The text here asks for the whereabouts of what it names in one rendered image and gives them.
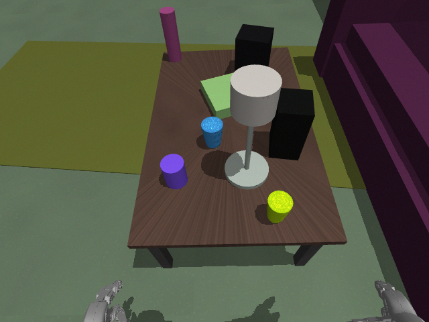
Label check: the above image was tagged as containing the coffee table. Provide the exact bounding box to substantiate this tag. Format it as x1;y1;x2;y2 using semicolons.
127;48;347;268

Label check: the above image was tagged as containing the left robot hand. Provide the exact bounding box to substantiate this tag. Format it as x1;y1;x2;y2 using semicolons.
82;280;130;322

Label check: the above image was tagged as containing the desk lamp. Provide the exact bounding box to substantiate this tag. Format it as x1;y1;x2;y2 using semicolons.
225;64;282;190

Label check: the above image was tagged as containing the right robot hand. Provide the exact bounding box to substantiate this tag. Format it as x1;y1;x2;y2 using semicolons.
347;280;417;322

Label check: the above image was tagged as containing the sofa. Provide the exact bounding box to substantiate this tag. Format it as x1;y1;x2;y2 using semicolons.
313;0;429;322

